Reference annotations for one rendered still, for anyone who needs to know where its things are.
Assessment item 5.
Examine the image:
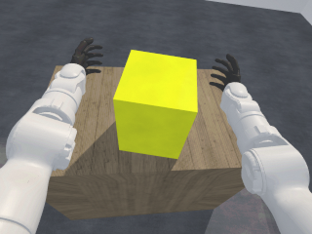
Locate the robot right upper arm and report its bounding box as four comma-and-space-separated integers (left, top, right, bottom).
241, 145, 312, 234

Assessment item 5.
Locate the robot left forearm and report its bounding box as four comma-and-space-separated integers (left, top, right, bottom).
6, 63, 86, 159

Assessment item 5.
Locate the pedestal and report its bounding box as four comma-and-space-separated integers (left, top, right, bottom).
45, 65, 246, 220

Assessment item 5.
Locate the right robot hand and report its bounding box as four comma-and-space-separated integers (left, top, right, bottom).
209, 54, 241, 91

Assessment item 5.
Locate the carton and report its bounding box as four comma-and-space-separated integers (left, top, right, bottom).
113, 50, 198, 159

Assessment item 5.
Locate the robot left upper arm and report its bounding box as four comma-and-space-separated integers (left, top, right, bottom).
0, 112, 77, 234

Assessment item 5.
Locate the left robot hand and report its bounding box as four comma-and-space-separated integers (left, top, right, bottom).
70, 37, 103, 76

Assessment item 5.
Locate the robot right forearm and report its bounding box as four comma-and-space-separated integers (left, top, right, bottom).
219, 82, 310, 186

